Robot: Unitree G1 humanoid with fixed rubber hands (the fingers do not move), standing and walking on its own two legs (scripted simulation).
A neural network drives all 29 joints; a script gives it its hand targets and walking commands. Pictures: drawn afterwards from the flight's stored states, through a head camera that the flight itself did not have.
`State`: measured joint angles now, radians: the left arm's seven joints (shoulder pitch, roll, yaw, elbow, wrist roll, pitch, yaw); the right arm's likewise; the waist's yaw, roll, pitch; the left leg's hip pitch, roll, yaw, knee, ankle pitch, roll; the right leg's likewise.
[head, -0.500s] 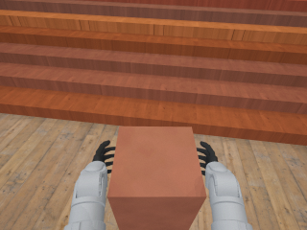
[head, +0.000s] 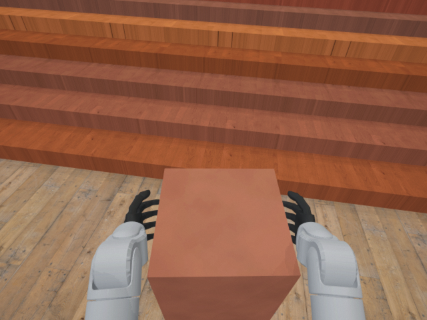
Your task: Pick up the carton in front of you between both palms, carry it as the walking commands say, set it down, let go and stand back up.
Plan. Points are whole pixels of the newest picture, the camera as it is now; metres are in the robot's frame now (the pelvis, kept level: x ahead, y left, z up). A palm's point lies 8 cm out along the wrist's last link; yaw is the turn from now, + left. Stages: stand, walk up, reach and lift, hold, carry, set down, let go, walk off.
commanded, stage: carry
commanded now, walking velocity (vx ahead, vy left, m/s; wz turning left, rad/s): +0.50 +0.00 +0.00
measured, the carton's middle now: (218, 248) +0.29 -0.01 +0.01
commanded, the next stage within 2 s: none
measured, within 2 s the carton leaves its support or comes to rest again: neither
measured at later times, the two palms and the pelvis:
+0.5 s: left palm (157, 137) +0.54 +0.15 +0.10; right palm (275, 138) +0.55 -0.15 +0.10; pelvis +0.27 -0.02 +0.01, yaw +0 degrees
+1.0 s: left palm (171, 78) +0.88 +0.15 +0.11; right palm (257, 80) +0.86 -0.15 +0.12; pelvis +0.61 +0.01 +0.02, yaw -3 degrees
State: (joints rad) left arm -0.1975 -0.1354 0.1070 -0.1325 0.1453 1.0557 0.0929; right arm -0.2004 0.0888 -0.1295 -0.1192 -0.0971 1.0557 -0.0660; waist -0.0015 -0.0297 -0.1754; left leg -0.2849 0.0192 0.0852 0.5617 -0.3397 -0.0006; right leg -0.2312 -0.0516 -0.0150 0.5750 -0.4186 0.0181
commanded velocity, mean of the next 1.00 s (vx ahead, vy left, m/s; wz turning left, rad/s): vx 0.50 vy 0.00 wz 0.00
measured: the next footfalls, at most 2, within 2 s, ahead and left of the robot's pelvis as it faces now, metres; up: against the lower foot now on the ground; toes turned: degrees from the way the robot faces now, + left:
right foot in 0.20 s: +0.16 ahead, -0.10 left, +0.00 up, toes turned -10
left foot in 0.60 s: +0.53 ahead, +0.08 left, +0.00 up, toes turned +10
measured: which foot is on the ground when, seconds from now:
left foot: down 0.00-0.20, up 0.22-0.58, down 0.60-1.00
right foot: down 0.00-0.00, up 0.02-0.18, down 0.20-0.62, up 0.64-1.00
